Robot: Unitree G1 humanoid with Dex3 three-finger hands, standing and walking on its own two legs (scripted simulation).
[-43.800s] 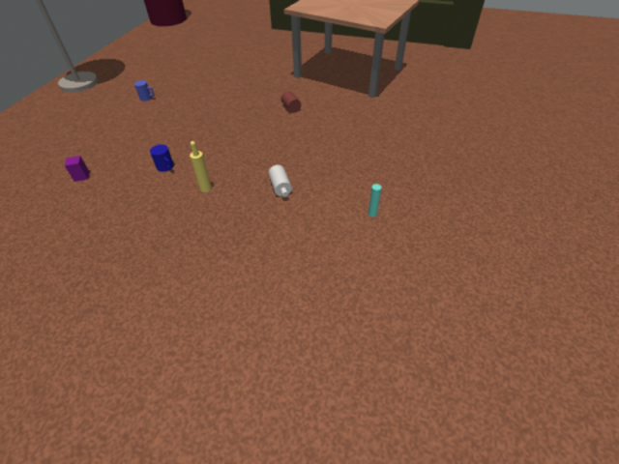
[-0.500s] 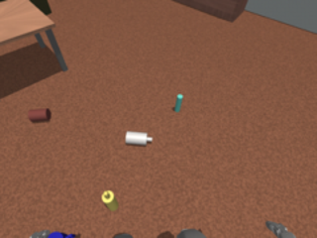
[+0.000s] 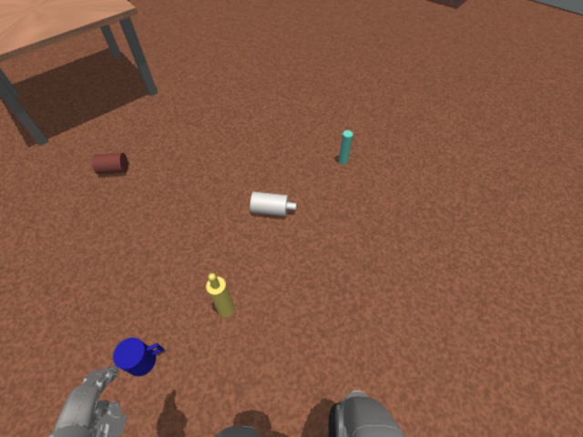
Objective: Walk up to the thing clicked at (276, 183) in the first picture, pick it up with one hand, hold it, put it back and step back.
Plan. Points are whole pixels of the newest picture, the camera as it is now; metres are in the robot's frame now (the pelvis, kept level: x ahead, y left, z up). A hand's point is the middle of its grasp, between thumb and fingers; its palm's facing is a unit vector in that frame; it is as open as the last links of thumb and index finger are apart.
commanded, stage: step back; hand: left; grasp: from above
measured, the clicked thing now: (274, 204) +0.96 +0.10 -0.70
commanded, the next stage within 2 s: stand in 1.48 s
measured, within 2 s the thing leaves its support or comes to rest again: neither
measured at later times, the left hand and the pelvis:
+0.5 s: hand out of the picture -0.11 +0.23 -0.11, palm faces -0.03 -0.89 -0.45, open 7.4 cm; pelvis -0.15 -0.04 +0.02, yaw -3 degrees
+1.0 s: hand out of the picture -0.08 +0.23 -0.12, palm faces +0.00 -0.91 -0.42, open 7.4 cm; pelvis -0.15 -0.05 +0.01, yaw +1 degrees
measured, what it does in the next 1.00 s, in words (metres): walks backwards: right foot, then left foot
